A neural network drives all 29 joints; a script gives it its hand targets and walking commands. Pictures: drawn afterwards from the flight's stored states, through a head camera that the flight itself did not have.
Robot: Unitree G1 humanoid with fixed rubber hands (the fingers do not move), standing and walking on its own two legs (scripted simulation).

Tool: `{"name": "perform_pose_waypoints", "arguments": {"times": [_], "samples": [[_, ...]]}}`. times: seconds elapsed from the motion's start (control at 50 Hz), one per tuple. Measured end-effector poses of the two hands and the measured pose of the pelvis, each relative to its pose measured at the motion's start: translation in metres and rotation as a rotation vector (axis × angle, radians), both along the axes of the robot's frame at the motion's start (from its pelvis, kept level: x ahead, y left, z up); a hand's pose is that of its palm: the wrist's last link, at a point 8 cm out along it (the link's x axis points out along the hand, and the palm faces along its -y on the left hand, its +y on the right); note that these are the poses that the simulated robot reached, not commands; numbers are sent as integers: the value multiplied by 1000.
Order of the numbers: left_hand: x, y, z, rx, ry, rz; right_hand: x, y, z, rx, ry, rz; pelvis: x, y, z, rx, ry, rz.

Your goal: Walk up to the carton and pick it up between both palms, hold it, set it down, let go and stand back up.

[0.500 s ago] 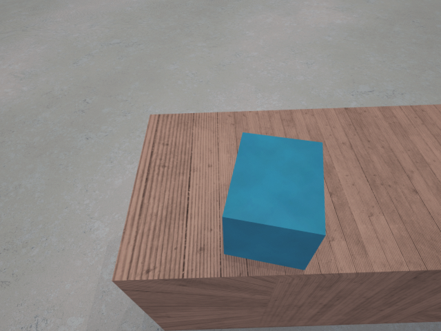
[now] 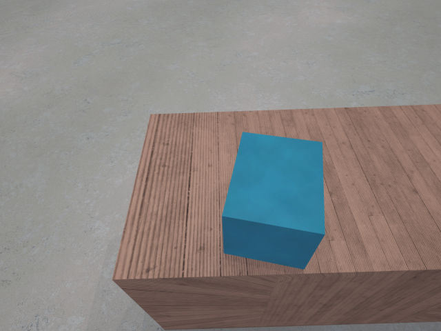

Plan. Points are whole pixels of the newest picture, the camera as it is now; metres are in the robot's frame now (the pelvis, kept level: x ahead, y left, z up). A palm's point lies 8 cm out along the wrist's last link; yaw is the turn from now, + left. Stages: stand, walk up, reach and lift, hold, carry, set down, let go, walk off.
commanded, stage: stand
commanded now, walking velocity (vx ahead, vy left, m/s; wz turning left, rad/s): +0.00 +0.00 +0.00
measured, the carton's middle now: (272, 198) +0.41 -0.08 -0.06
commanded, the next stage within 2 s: none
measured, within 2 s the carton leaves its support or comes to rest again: neither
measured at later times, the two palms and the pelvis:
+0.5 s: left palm out of the picture -0.01 +0.23 -0.14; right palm out of the picture +0.00 -0.23 -0.14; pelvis +0.00 +0.00 +0.00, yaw +0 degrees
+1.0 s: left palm out of the picture -0.02 +0.23 -0.14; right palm out of the picture -0.01 -0.23 -0.14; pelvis +0.00 +0.00 +0.00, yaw +1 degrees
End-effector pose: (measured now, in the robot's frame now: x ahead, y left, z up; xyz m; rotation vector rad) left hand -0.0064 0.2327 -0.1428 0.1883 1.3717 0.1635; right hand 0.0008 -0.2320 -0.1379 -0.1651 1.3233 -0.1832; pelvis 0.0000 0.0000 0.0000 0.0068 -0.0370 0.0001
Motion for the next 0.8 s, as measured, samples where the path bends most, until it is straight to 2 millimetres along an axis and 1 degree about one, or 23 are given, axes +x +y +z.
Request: {"name": "perform_pose_waypoints", "arguments": {"times": [0.8], "samples": [[-9,-5,0,-3,18,21,-6,3,-3,10,22,-3,-2,-2,0,-2,-2,8]]}}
